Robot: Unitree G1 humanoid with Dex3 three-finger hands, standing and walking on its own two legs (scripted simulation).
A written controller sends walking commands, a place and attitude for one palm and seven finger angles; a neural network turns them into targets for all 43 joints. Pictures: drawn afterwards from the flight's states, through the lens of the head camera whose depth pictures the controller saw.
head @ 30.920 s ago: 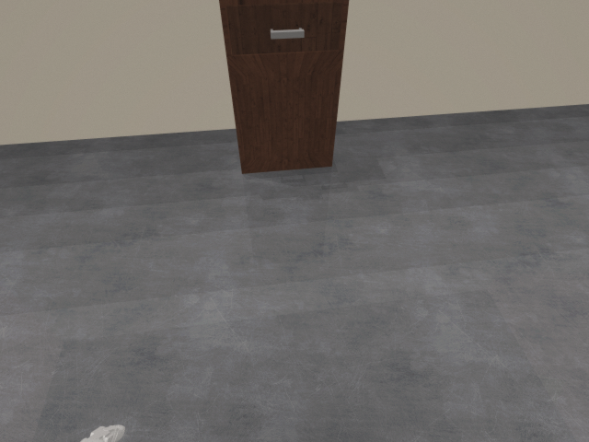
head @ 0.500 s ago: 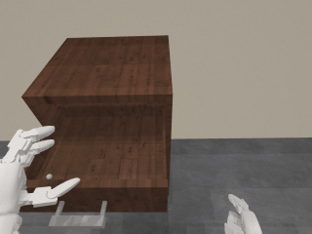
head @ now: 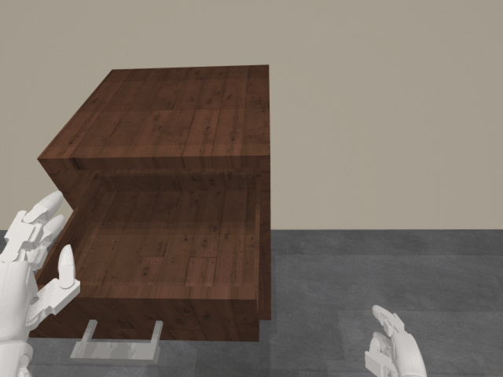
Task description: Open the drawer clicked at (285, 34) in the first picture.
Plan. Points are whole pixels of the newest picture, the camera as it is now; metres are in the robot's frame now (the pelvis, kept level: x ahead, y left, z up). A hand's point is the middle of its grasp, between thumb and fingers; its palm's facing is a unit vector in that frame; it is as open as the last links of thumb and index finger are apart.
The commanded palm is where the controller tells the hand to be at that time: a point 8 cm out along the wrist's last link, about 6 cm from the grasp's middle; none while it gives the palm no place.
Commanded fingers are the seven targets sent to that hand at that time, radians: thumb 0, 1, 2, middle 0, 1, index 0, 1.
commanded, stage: draw the hand back to the body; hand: left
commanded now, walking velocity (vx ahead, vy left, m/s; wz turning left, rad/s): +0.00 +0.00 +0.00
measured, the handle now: (120, 339) +0.18 +0.25 -0.05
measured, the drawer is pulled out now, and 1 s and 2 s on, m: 0.29 0.29 0.29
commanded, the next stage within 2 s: step back with the hand held close in 0.02 s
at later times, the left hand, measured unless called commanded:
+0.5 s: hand (49, 299) +0.16 +0.26 +0.14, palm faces +0.27 -0.82 -0.50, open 7.4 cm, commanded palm +0.10 +0.31 +0.18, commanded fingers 0.00 0.90 0.90 -0.20 -0.30 -0.20 -0.30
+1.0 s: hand (23, 364) +0.09 +0.24 +0.16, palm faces +0.22 -0.85 -0.47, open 7.4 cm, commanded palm +0.03 +0.30 +0.18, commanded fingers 0.00 0.90 0.90 -0.20 -0.30 -0.20 -0.30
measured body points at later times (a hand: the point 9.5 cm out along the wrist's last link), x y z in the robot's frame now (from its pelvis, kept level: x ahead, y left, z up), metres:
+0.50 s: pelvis -0.03 +0.03 +0.00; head +0.01 +0.03 +0.45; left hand +0.14 +0.30 +0.17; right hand +0.16 -0.23 -0.08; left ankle -0.03 +0.10 -0.74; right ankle -0.02 -0.06 -0.74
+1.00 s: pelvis -0.11 +0.02 -0.01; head -0.07 +0.04 +0.44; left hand +0.08 +0.28 +0.18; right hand +0.06 -0.22 -0.09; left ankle -0.03 +0.10 -0.74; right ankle -0.10 -0.08 -0.74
